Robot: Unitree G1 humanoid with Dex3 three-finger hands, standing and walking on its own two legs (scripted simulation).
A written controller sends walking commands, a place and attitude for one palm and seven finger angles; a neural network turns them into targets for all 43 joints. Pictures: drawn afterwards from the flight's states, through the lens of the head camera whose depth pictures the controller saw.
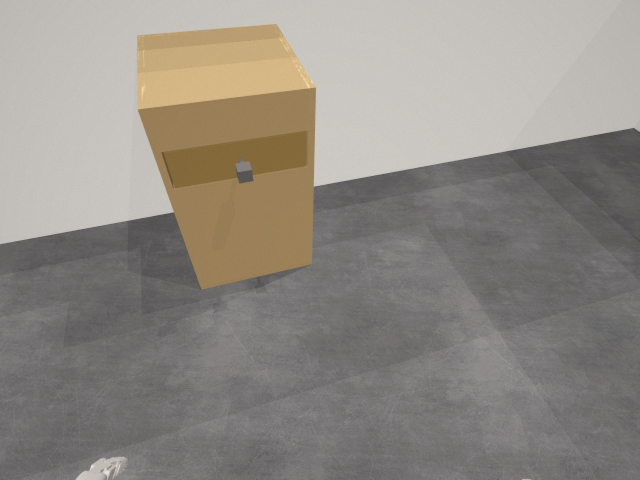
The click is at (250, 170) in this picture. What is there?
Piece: drawer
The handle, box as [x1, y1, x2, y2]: [235, 158, 252, 183]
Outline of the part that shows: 242,158 239,159 239,162 235,164 239,183 252,180 252,173 249,162 244,162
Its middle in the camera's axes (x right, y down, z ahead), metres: -0.22 -0.19 +1.07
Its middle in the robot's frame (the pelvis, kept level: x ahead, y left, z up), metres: +0.91 +0.26 -0.20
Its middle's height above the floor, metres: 0.56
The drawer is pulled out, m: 0.00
